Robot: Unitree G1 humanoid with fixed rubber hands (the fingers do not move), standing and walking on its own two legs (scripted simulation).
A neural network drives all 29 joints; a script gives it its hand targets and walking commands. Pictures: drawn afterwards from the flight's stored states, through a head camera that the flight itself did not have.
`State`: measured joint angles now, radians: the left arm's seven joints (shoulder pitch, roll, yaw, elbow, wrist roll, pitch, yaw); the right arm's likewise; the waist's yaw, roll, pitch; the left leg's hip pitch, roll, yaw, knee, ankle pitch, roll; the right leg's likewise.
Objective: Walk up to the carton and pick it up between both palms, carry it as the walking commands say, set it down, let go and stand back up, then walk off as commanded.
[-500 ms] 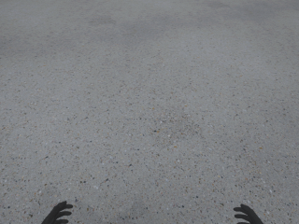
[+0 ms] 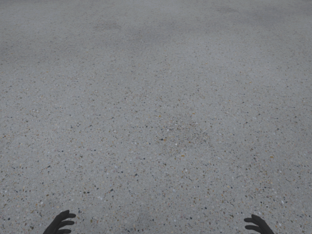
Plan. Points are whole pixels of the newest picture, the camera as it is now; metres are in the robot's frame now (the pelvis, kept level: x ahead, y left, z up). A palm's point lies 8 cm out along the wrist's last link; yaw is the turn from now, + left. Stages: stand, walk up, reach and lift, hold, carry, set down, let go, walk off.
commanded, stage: stand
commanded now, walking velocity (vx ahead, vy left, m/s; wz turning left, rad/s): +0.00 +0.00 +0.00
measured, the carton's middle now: out of the picture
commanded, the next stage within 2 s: walk up in 0.30 s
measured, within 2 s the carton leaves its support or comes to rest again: neither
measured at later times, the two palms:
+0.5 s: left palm out of the picture +0.14 +0.26 -0.07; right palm out of the picture +0.13 -0.28 -0.07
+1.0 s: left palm out of the picture +0.11 +0.25 -0.08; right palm out of the picture +0.06 -0.36 -0.07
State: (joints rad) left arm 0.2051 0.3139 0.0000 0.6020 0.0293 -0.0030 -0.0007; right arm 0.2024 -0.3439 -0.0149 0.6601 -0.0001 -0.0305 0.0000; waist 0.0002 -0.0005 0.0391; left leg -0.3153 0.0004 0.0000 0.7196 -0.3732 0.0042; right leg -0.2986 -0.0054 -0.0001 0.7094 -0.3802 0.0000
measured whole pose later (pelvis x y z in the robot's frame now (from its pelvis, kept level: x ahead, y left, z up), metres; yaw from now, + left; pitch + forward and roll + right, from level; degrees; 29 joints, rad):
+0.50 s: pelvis -0.01 +0.00 +0.00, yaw +0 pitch -3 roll +0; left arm 0.21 0.31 0.00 0.62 0.03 0.00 0.00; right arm 0.20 -0.34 -0.01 0.68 0.00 -0.03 0.00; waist 0.00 0.00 0.04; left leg -0.31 0.00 0.00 0.72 -0.36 0.00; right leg -0.29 -0.01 0.00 0.71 -0.37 0.00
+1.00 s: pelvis -0.05 -0.03 -0.01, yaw -4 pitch -2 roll +1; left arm 0.21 0.43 0.00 0.62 0.03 0.00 -0.07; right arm 0.20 -0.45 -0.02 0.68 0.00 0.00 0.00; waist 0.01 -0.04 0.03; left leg -0.41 0.05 0.05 0.76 -0.33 0.00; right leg -0.38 0.00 0.01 0.76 -0.37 -0.01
